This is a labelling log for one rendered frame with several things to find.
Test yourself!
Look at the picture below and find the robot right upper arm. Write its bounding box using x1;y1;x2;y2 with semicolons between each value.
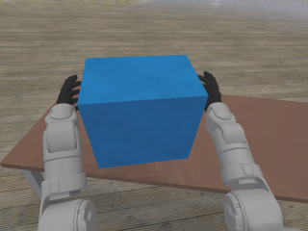
223;188;303;231

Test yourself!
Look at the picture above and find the robot left upper arm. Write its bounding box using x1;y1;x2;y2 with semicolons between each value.
38;198;98;231

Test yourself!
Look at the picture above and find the robot left hand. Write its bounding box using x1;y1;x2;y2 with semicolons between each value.
56;74;82;112

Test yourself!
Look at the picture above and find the robot right hand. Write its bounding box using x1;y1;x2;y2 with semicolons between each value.
197;71;221;113

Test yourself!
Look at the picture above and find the carton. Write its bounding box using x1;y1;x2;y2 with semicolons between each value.
77;55;209;168

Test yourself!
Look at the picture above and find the table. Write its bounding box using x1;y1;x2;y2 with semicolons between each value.
0;80;308;204

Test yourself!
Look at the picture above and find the robot right forearm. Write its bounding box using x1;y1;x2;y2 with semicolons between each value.
205;102;283;223

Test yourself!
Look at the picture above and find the robot left forearm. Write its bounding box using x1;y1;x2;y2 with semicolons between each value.
38;103;88;231

